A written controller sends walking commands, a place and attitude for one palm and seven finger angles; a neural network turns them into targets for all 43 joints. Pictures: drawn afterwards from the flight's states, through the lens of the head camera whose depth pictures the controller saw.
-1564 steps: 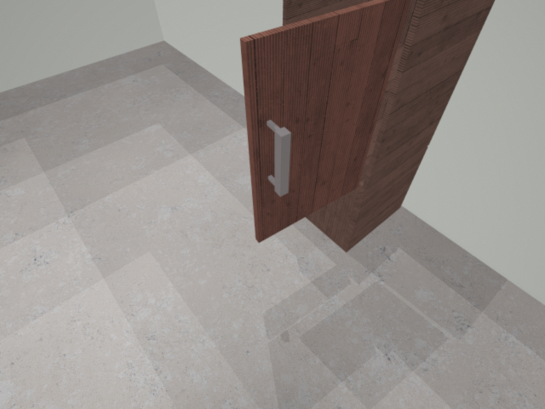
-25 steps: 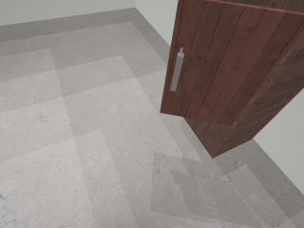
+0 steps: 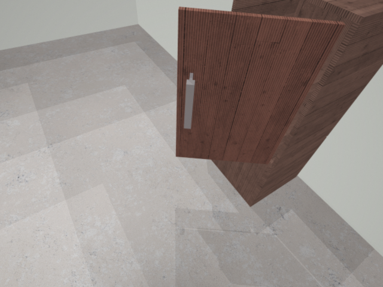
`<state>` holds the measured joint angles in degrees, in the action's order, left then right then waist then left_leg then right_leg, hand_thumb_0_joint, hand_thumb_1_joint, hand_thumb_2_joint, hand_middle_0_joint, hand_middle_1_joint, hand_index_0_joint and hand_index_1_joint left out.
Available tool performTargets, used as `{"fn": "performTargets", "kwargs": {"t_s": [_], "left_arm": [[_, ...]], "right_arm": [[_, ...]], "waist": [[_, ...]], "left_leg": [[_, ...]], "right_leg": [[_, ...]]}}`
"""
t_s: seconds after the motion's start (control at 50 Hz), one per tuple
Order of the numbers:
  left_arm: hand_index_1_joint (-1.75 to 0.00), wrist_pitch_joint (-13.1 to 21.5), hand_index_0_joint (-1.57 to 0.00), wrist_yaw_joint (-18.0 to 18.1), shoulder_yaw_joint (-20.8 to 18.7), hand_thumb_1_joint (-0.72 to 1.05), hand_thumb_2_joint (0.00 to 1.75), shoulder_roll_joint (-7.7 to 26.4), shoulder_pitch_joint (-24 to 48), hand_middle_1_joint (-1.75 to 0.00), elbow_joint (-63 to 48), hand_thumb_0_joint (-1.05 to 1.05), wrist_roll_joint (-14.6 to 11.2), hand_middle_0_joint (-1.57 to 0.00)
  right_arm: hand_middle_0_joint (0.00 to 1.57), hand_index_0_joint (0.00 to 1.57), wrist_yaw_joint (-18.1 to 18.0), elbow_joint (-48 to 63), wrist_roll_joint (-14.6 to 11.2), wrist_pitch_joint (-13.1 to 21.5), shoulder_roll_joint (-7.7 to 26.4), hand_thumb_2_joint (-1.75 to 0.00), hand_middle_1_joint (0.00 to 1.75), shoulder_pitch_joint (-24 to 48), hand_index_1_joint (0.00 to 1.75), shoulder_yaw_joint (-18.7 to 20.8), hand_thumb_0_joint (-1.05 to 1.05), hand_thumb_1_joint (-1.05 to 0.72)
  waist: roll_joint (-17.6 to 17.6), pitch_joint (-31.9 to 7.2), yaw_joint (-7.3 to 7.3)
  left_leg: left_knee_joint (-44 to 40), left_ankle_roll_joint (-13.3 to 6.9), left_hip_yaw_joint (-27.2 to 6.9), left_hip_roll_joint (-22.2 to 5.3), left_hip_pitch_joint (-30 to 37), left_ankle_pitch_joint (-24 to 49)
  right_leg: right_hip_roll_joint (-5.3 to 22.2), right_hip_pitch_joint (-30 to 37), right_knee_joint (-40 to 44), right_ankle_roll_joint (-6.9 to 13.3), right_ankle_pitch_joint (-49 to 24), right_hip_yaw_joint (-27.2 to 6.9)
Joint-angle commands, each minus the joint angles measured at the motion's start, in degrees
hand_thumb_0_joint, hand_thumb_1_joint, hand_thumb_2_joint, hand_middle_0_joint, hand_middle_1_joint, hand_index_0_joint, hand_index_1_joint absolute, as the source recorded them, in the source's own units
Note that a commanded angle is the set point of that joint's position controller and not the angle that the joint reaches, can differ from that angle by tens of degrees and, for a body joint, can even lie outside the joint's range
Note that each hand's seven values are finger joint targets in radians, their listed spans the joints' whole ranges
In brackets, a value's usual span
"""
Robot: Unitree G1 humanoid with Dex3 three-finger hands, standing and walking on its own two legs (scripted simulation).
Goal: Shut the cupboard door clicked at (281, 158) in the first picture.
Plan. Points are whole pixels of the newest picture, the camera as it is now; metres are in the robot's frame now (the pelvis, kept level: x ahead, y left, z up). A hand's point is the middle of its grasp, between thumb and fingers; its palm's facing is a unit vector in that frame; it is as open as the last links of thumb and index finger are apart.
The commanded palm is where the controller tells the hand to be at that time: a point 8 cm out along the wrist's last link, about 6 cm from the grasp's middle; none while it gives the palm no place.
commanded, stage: take the last steps up to it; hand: left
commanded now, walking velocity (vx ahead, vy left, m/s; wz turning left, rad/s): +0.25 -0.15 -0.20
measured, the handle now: (189, 101) +0.64 +0.04 +0.00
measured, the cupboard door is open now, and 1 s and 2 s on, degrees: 54 54 54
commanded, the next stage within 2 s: come to a stop and stand still in 0.34 s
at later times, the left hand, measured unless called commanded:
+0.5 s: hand (163, 237) +0.27 +0.08 -0.16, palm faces -0.14 -0.97 -0.21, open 7.4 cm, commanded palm none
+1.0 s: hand (149, 259) +0.22 +0.11 -0.17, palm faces -0.01 -0.98 -0.22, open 7.4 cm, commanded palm none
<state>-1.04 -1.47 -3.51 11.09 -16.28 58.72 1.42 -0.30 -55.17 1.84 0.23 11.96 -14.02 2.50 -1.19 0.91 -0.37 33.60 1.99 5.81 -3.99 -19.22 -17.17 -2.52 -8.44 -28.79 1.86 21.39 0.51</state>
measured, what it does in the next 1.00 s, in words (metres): walks ahead: right foot, then left foot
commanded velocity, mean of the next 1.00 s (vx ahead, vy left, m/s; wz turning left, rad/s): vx -0.01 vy -0.02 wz -0.02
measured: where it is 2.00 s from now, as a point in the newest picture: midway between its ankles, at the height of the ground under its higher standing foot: outside the picture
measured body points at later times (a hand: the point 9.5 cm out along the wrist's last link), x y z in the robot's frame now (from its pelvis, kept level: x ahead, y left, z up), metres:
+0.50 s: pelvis +0.14 -0.09 +0.00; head +0.18 -0.11 +0.44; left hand +0.27 +0.13 -0.14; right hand +0.05 -0.33 -0.16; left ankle +0.05 +0.07 -0.68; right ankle +0.17 -0.21 -0.73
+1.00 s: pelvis +0.16 -0.09 +0.01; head +0.20 -0.06 +0.46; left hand +0.22 +0.16 -0.16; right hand +0.26 -0.33 -0.12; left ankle +0.22 -0.02 -0.73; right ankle +0.09 -0.23 -0.66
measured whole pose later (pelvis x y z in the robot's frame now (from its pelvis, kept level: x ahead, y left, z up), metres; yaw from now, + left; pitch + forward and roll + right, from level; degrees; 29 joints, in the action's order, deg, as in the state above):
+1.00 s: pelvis +0.16 -0.09 +0.01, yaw -5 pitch +0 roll -2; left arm -3.6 1.7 -3.5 12.9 -11.6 57.6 1.0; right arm -2.0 -53.5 1.1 -1.2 9.2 -6.4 0.6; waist -1.7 4.6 1.5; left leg 27.9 -4.3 4.8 0.0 -17.7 -10.5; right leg -0.2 -21.7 -58.7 -2.2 27.4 -2.0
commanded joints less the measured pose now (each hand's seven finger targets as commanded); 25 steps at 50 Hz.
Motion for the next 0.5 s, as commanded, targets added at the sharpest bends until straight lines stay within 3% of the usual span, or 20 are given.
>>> {"fn": "performTargets", "kwargs": {"t_s": [0.0,0.02,0.04,0.08,0.12,0.18,0.24,0.28,0.3,0.32,0.34,0.36,0.38,0.4,0.42,0.44,0.48], "left_arm": [[-0.3,1.2,-0.2,-0.3,-0.7,0.9,0.9,6.8,6.9,-0.3,-7.8,0.0,0.3,-0.2],[-0.3,1.1,-0.2,-0.5,-1.3,0.9,0.9,6.8,8.9,-0.3,-7.6,0.0,0.7,-0.2],[-0.3,1.0,-0.2,-1.0,-1.4,0.9,0.9,6.5,9.4,-0.3,-7.2,0.0,0.7,-0.2],[-0.3,0.3,-0.2,-1.7,-1.7,0.9,0.9,5.3,7.2,-0.3,-5.8,0.0,0.8,-0.2],[-0.3,-0.2,-0.2,-2.0,-1.3,0.9,0.9,4.0,6.2,-0.3,-5.3,0.0,0.4,-0.2],[-0.3,-0.4,-0.2,-2.0,-0.5,0.9,0.9,2.7,8.5,-0.3,-5.7,0.0,0.3,-0.2],[-0.3,-0.2,-0.2,-1.8,0.0,0.9,0.9,2.6,11.0,-0.3,-6.1,0.0,0.1,-0.2],[-0.3,0.0,-0.2,-1.8,-0.2,0.9,0.9,3.4,11.4,-0.3,-5.9,0.0,0.1,-0.2],[-0.3,0.2,-0.2,-1.6,-0.4,0.9,0.9,4.0,11.5,-0.3,-6.2,0.0,0.1,-0.2],[-0.3,0.5,-0.2,-1.6,-0.5,0.9,0.9,4.2,9.3,-0.3,-5.6,0.0,0.1,-0.2],[-0.3,1.0,-0.2,-1.4,-0.8,0.9,0.9,5.2,4.7,-0.3,-4.0,0.0,0.1,-0.2],[-0.3,1.8,-0.2,-1.0,-1.3,0.9,0.9,7.7,-2.2,-0.3,-1.8,0.0,0.2,-0.2],[-0.3,2.8,-0.2,-0.1,-2.5,0.9,0.9,13.1,-9.1,-0.3,0.6,0.0,0.5,-0.2],[-0.3,2.8,-0.2,0.8,-2.8,0.9,0.9,15.9,-11.1,-0.3,1.5,0.0,0.0,-0.2],[-0.3,2.8,-0.2,1.4,-2.5,0.9,0.9,14.5,-7.5,-0.3,0.8,0.0,-0.3,-0.2],[-0.3,3.0,-0.2,1.9,-1.8,0.9,0.9,12.1,-2.7,-0.3,-0.2,0.0,-0.4,-0.2],[-0.3,3.4,-0.2,2.7,0.1,0.9,0.9,6.6,3.7,-0.3,-1.8,0.0,-0.5,-0.2]], "right_arm": [[0.2,0.2,-2.4,-1.7,0.9,2.3,16.7,-0.9,0.3,-18.4,0.3,3.1,0.0,-0.9],[0.2,0.2,-2.6,-1.5,0.8,2.2,15.3,-0.9,0.3,-16.1,0.3,2.8,0.0,-0.9],[0.2,0.2,-2.6,-0.4,0.7,2.2,13.1,-0.9,0.3,-12.5,0.3,2.1,0.0,-0.9],[0.2,0.2,-2.6,0.3,0.6,2.8,10.3,-0.9,0.3,-8.4,0.3,1.2,0.0,-0.9],[0.2,0.2,-2.5,-0.4,0.5,3.3,9.9,-0.9,0.3,-8.4,0.3,1.1,0.0,-0.9],[0.2,0.2,-2.0,-1.7,0.4,3.0,9.2,-0.9,0.3,-9.8,0.3,1.4,0.0,-0.9],[0.2,0.2,-1.5,-2.4,0.4,2.6,9.6,-0.9,0.3,-10.1,0.3,1.8,0.0,-0.9],[0.2,0.2,-1.3,-2.6,0.4,2.1,10.1,-0.9,0.3,-9.3,0.3,2.3,0.0,-0.9],[0.2,0.2,-1.3,-2.7,0.5,1.9,9.9,-0.9,0.3,-9.0,0.3,2.4,0.0,-0.9],[0.2,0.2,-1.3,-2.6,0.4,1.7,10.6,-0.9,0.3,-7.8,0.3,2.5,0.0,-0.9],[0.2,0.2,-1.2,-2.7,0.2,1.5,10.7,-0.9,0.3,-7.1,0.3,2.6,0.0,-0.9],[0.2,0.2,-0.8,-2.9,-0.3,1.5,10.0,-0.9,0.3,-7.1,0.3,2.5,0.0,-0.9],[0.2,0.2,-0.2,-2.5,-1.0,1.7,5.8,-0.9,0.3,-8.5,0.3,1.7,0.0,-0.9],[0.2,0.2,-0.3,-0.3,-1.4,1.1,2.2,-0.9,0.3,-7.1,0.3,0.8,0.0,-0.9],[0.2,0.2,-0.9,-0.5,-1.4,0.7,3.0,-0.9,0.3,-6.0,0.3,1.0,0.0,-0.9],[0.2,0.2,-1.1,-1.5,-1.3,0.6,3.0,-0.9,0.3,-7.1,0.3,0.9,0.0,-0.9],[0.2,0.2,-1.2,-3.5,-1.0,0.3,2.2,-0.9,0.3,-8.0,0.3,0.1,0.0,-0.9]], "waist": [[17.4,-2.6,-8.25],[12.9,0.7,-6.76],[11.2,4.6,-5.06],[8.7,5.8,-2.23],[9.7,3.9,-1.36],[10.8,3.9,-1.91],[11.6,4.1,-2.53],[13.0,4.4,-2.34],[12.4,5.5,-2.01],[12.0,3.3,-0.69],[9.5,0.5,1.51],[5.3,-3.4,4.6],[-8.2,-8.7,7.08],[-15.8,-7.4,6.73],[-13.6,-6.0,5.59],[-14.2,-5.2,3.23],[-6.2,-4.7,-0.23]], "left_leg": [[-21.2,-11.6,-36.3,-27.9,24.3,-6.8],[-21.9,-11.0,-32.5,-26.5,19.5,-5.3],[-22.7,-9.9,-27.5,-24.1,13.8,-3.8],[-22.8,-8.0,-16.2,-19.6,11.1,3.5],[-21.6,-7.5,-8.3,-17.2,12.4,12.5],[-20.8,-7.1,-2.1,-14.9,12.3,17.3],[-20.0,-6.9,0.1,-14.2,11.2,18.3],[-19.2,-6.9,-0.1,-14.9,9.8,14.9],[-18.2,-6.8,-1.1,-15.4,7.6,13.7],[-15.8,-6.3,-0.9,-15.2,7.8,13.9],[-10.8,-4.8,0.5,-13.3,7.9,15.7],[-1.4,-2.9,3.2,-9.7,5.5,16.0],[12.9,-1.1,6.4,-4.1,-5.4,2.3],[26.4,-1.0,2.8,1.5,-11.9,-21.7],[32.4,-1.5,-2.8,-0.5,-13.7,-19.8],[34.9,-1.0,-4.6,-1.6,-14.1,-15.8],[29.6,0.1,-6.2,-3.0,-7.8,-10.1]], "right_leg": [[2.0,-31.1,-32.5,0.5,12.6,-2.7],[3.9,-33.0,-38.7,0.0,8.2,-4.1],[5.8,-32.0,-40.5,-0.5,4.0,-4.0],[6.6,-29.8,-39.2,-1.8,-2.0,-3.1],[6.8,-28.1,-34.9,-2.6,-4.7,-1.6],[6.9,-25.6,-25.2,-3.3,-8.3,1.7],[6.0,-21.1,-15.9,-3.0,-10.4,4.4],[5.6,-17.6,-12.2,-2.7,-10.6,5.0],[5.5,-14.5,-9.5,-2.2,-9.8,5.2],[4.7,-10.1,-6.2,-1.9,-10.5,5.6],[3.2,-3.4,-1.9,-1.5,-12.1,6.8],[3.7,6.2,2.5,-0.7,-13.0,5.1],[14.6,18.3,6.7,2.8,-11.6,-7.0],[24.1,16.1,12.7,7.4,-18.3,-19.9],[24.3,11.3,14.2,9.4,-20.9,-19.5],[23.8,9.5,13.0,9.8,-26.7,-17.9],[20.6,3.0,9.2,8.6,-44.8,-7.4]]}}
